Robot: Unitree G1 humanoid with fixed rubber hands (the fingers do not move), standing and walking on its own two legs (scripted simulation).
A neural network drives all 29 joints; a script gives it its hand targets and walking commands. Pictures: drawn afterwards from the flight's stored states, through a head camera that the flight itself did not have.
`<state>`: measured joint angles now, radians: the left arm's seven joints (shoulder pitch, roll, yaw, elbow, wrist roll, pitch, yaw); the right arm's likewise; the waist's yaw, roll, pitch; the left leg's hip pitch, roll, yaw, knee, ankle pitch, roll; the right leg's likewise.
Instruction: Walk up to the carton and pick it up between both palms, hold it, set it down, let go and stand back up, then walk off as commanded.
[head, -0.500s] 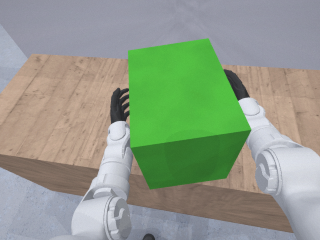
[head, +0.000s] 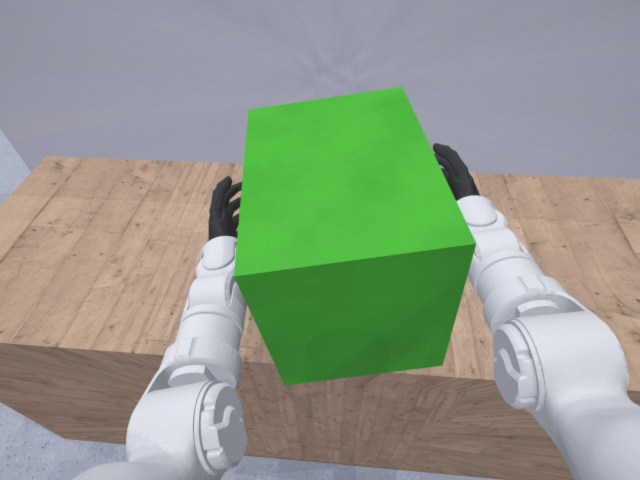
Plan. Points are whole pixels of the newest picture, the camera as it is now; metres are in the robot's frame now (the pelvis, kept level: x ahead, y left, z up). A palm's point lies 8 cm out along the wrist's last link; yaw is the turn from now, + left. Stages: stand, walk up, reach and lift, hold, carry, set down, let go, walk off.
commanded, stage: reach and lift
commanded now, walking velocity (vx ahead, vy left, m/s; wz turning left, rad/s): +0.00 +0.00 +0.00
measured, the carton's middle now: (343, 235) +0.43 +0.03 +0.07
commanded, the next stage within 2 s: hold in 1.84 s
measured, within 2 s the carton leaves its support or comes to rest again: neither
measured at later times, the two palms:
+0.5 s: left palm (213, 204) +0.41 +0.20 +0.14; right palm (458, 180) +0.45 -0.11 +0.16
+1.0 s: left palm (211, 183) +0.38 +0.18 +0.19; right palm (492, 202) +0.38 -0.13 +0.18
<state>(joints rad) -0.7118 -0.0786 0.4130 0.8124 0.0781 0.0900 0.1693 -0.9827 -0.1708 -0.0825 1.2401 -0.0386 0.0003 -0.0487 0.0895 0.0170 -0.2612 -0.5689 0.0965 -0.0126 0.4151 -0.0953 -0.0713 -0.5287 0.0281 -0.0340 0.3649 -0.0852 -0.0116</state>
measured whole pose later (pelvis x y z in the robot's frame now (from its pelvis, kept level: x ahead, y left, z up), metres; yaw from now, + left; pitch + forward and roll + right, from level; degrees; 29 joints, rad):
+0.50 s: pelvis +0.00 +0.01 +0.01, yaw +1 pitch +8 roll -1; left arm -0.82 0.01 0.40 0.78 0.07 0.26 0.11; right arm -0.98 -0.13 -0.12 1.04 0.03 0.20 -0.14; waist 0.04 -0.01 -0.16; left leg -0.44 0.07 -0.01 0.39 -0.10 -0.06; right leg -0.39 0.01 -0.03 0.35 -0.10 0.01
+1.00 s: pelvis -0.01 +0.02 +0.01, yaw +2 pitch +0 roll -1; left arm -0.78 0.01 0.36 0.61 0.09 0.48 0.09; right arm -0.82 -0.11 -0.08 0.86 0.16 0.31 -0.19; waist -0.04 0.01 -0.14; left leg -0.27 0.05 -0.01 0.39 -0.12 -0.05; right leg -0.22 -0.01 -0.03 0.32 -0.10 0.02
